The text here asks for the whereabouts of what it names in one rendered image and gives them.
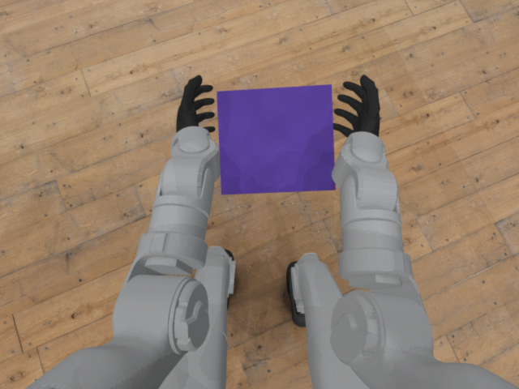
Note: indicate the carton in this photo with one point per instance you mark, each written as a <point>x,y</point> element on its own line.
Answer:
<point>276,140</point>

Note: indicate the left robot upper arm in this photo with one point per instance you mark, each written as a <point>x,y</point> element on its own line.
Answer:
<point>157,320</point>

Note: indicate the right robot upper arm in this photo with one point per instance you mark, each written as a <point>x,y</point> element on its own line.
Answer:
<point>387,340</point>

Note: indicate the robot left forearm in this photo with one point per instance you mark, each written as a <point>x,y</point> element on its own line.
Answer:
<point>174,243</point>

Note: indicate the right robot hand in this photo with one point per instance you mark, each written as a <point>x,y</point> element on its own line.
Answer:
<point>368,118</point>

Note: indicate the robot right forearm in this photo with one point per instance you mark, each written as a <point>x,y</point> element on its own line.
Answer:
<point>373,256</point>

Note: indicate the right robot foot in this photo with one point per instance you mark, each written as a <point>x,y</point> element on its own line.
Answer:
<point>298,317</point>

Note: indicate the robot left thigh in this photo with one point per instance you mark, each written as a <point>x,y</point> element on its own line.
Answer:
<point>205,368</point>

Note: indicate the left robot hand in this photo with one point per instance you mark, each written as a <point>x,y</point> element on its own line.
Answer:
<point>187,110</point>

